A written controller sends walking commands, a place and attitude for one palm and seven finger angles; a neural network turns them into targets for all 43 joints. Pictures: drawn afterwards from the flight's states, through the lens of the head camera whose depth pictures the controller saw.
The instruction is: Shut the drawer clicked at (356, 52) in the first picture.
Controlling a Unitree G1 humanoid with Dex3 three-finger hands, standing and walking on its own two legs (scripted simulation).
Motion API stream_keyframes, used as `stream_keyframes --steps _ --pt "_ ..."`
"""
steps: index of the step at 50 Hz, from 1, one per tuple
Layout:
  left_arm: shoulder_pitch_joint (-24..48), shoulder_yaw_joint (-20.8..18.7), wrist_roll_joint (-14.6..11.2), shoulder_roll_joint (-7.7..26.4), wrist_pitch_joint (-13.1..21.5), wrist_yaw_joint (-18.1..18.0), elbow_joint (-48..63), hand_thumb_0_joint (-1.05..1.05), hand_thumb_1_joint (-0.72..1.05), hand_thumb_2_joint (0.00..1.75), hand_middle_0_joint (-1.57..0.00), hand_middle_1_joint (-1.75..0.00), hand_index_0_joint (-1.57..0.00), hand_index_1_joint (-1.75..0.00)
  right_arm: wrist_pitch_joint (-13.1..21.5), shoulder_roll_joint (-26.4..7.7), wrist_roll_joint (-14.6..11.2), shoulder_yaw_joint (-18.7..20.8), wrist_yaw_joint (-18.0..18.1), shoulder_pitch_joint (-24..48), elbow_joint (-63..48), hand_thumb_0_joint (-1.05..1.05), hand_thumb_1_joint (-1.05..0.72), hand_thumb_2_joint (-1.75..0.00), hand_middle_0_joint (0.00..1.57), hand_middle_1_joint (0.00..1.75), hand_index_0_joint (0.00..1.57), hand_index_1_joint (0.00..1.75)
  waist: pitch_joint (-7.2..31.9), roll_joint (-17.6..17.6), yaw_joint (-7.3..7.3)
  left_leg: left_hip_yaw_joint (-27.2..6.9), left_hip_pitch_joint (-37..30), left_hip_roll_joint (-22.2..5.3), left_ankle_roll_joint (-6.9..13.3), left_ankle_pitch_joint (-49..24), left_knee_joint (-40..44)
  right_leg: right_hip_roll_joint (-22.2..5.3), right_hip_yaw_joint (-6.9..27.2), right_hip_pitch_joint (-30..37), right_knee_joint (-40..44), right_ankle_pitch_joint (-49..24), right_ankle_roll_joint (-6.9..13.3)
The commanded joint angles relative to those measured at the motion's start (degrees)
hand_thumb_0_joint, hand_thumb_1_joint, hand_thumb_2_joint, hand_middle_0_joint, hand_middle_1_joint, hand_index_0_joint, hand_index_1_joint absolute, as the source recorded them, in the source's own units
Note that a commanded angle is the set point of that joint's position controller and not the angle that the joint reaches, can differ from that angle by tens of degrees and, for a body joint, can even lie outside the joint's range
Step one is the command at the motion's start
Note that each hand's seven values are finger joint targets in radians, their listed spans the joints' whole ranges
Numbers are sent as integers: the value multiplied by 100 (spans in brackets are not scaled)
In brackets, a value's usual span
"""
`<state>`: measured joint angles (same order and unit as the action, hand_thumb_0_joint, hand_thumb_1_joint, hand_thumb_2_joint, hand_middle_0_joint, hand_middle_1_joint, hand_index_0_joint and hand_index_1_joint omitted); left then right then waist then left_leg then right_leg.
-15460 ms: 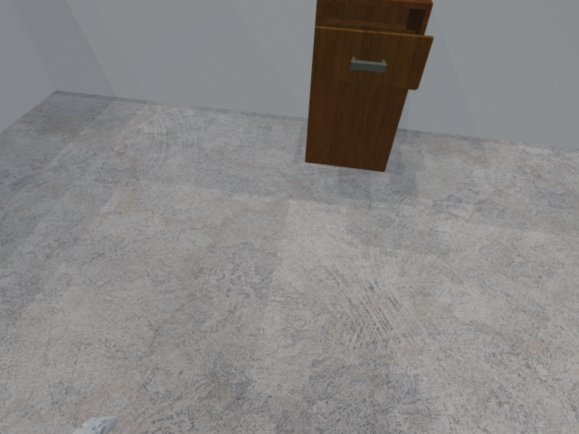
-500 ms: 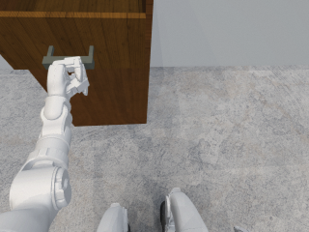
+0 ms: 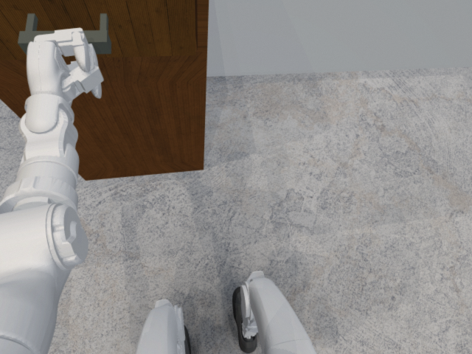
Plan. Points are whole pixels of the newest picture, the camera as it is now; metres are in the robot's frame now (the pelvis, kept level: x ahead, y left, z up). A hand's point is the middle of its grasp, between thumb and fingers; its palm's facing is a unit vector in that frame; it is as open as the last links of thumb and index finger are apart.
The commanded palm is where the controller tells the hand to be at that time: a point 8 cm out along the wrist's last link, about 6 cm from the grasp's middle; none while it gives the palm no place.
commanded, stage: push the drawer shut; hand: left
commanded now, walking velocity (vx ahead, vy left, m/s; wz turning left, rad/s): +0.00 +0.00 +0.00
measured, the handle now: (68, 31) +0.64 +0.18 +0.06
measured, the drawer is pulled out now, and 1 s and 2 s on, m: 0.01 0.00 0.00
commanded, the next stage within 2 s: pull the fist back off the drawer in 0.54 s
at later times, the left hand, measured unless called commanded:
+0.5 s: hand (90, 60) +0.58 +0.15 +0.06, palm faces +0.00 -1.00 -0.04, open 2.9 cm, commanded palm +0.59 +0.18 +0.06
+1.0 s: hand (95, 59) +0.57 +0.14 +0.07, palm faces +0.00 -1.00 -0.05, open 3.2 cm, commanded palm +0.56 +0.17 +0.06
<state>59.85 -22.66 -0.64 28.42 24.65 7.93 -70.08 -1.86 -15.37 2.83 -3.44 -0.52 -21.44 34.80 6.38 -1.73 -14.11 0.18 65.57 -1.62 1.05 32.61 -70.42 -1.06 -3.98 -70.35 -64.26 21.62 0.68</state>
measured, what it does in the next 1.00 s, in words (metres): stands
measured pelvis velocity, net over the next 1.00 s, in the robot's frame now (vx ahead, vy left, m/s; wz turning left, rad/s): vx -0.03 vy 0.00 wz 0.01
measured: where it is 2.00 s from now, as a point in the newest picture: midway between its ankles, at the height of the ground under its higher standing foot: (214, 350)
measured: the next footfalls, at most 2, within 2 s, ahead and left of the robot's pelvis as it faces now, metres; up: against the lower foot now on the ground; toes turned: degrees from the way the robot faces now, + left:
none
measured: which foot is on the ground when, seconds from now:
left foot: down 0.00-1.00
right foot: down 0.00-1.00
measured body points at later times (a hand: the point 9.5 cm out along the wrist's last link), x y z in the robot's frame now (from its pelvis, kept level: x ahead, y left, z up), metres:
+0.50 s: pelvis -0.01 +0.00 -0.01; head +0.18 +0.04 +0.40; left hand +0.57 +0.20 +0.07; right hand -0.03 -0.25 -0.11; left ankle -0.01 +0.11 -0.63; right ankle +0.07 -0.12 -0.63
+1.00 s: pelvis -0.03 +0.00 -0.02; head +0.16 +0.03 +0.39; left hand +0.57 +0.19 +0.07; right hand -0.08 -0.25 -0.11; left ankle -0.01 +0.11 -0.63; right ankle +0.07 -0.12 -0.63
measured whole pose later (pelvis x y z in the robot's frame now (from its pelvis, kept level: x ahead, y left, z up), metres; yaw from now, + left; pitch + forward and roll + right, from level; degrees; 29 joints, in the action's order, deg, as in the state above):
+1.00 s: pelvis -0.03 +0.00 -0.02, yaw +0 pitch +30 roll -4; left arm 73.5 -19.7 3.5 35.5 19.4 5.1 -78.2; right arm -0.5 -14.9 4.6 -5.9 -2.1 -24.6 36.0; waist 5.8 -2.4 -18.3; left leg -2.6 74.3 -1.4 0.9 30.7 -74.7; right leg -1.3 -6.5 -76.7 -65.4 18.9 1.1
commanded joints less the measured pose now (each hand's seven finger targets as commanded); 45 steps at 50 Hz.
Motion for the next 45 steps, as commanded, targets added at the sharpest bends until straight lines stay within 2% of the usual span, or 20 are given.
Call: stream_keyframes --steps 1,7,10,11,13,14,16,18,21,22,23,24,26,28,33,37,40,42,44,45 --pt "2906 -81 -43 1366 279 -132 1126 0 90 90 -140 -160 -140 -160 -22 -1064 18 386 6 -1190 -203 0 -90 -90 20 30 20 30 3185 -861 -131 -369 -1371 97 40 -2107 904 206 283 2241 578 -1068 49" --pt "3178 -150 77 1504 241 -222 1062 0 90 90 -140 -160 -140 -160 -128 -1084 77 386 -44 -1372 -170 0 -90 -90 20 30 20 30 3361 -932 -237 -453 -1607 61 26 -2463 818 244 233 2109 523 -1288 64" --pt "3520 -14 105 1368 209 -261 1011 0 90 90 -140 -160 -140 -160 -161 -1067 78 389 -57 -1412 -104 0 -90 -90 20 30 20 30 3187 -914 -378 -462 -1538 58 32 -2369 793 249 226 1967 584 -1191 37" --pt "3651 -120 120 1536 196 -297 988 0 90 90 -140 -160 -140 -160 -160 -1082 91 375 -51 -1434 -87 0 -90 -90 20 30 20 30 3080 -858 -409 -450 -1373 55 53 -2225 784 252 242 1998 614 -1103 29" --pt "3895 -84 193 1635 206 -326 987 0 90 90 -140 -160 -140 -160 -167 -1090 95 348 -47 -1460 -81 0 -90 -90 20 30 20 30 3078 -1099 -431 -485 -1438 71 36 -2160 804 259 225 1863 605 -972 51" --pt "4050 88 194 1433 214 -324 1026 0 90 90 -140 -160 -140 -160 -155 -1063 106 346 -56 -1444 -56 0 -90 -90 20 30 20 30 3077 -1166 -504 -502 -1512 71 37 -2121 796 260 212 1765 613 -911 50" --pt "4161 -16 199 1606 243 -335 1044 0 90 90 -140 -160 -140 -160 -133 -1083 124 341 -56 -1475 -29 0 -90 -90 20 30 20 30 3202 -1191 -521 -521 -1535 68 36 -2153 754 266 213 1787 606 -920 55" --pt "4429 62 217 1610 278 -322 1124 0 90 90 -140 -160 -140 -160 -127 -1102 137 332 -60 -1490 9 0 -90 -90 20 30 20 30 3343 -1498 -578 -599 -1816 57 -15 -2315 727 268 177 1543 564 -936 73" --pt "4610 159 225 1597 203 -341 851 0 90 90 -140 -160 -140 -160 -94 -1114 131 291 -49 -1440 43 0 -90 -90 20 30 20 30 3018 -1318 -732 -579 -1446 69 43 -1848 710 276 194 1452 627 -633 51" --pt "4728 182 235 1629 208 -333 858 0 90 90 -140 -160 -140 -160 -79 -1123 136 280 -42 -1471 52 0 -90 -90 20 30 20 30 2980 -1475 -752 -623 -1523 74 27 -1818 750 277 167 1359 615 -594 69" --pt "4838 165 256 1699 213 -347 950 0 90 90 -140 -160 -140 -160 -67 -1141 141 272 -44 -1469 45 0 -90 -90 20 30 20 30 3140 -1556 -730 -639 -1583 73 19 -1822 746 278 166 1365 600 -578 71" --pt "4840 305 273 1549 186 -341 855 0 90 90 -140 -160 -140 -160 -54 -1130 141 272 -48 -1454 44 0 -90 -90 20 30 20 30 3179 -1609 -759 -654 -1614 81 12 -1785 739 277 156 1283 591 -537 78" --pt "4928 345 271 1560 112 -356 665 0 90 90 -140 -160 -140 -160 -24 -1147 129 241 -26 -1436 75 0 -90 -90 20 30 20 30 2961 -1417 -862 -648 -1344 78 51 -1463 729 281 154 1183 612 -333 57" --pt "5148 427 269 1533 97 -376 757 0 90 90 -140 -160 -140 -160 21 -1171 127 231 3 -1446 85 0 -90 -90 20 30 20 30 2991 -1527 -939 -678 -1393 72 62 -1332 758 281 157 1066 624 -247 54" --pt "5383 463 300 1601 26 -425 736 0 90 90 -140 -160 -140 -160 128 -1195 143 196 26 -1483 120 0 -90 -90 20 30 20 30 3176 -1740 -968 -716 -1379 86 51 -1190 736 273 145 964 578 -165 68" --pt "5325 582 331 1382 -57 -432 596 0 90 90 -140 -160 -140 -160 158 -1201 173 196 -12 -1508 120 0 -90 -90 20 30 20 30 3080 -1768 -977 -807 -1418 83 36 -1018 787 260 89 791 550 -68 84" --pt "5346 455 364 1583 -75 -426 722 0 90 90 -140 -160 -140 -160 159 -1212 183 208 -43 -1549 102 0 -90 -90 20 30 20 30 3338 -1787 -879 -782 -1423 94 30 -1073 748 251 118 981 552 -118 82" --pt "5248 439 334 1502 -95 -406 691 0 90 90 -140 -160 -140 -160 173 -1199 197 205 -83 -1577 97 0 -90 -90 20 30 20 30 3348 -1779 -857 -765 -1421 99 38 -1075 746 259 111 1025 553 -133 92" --pt "5009 275 321 1699 -123 -382 611 0 90 90 -140 -160 -140 -160 152 -1210 173 190 -89 -1567 53 0 -90 -90 20 30 20 30 3231 -1601 -743 -718 -1189 101 51 -975 771 259 143 1222 588 -65 91" --pt "4883 366 303 1555 -165 -366 517 0 90 90 -140 -160 -140 -160 150 -1188 159 180 -101 -1536 28 0 -90 -90 20 30 20 30 3077 -1526 -754 -650 -1028 108 79 -853 781 262 177 1272 637 8 87"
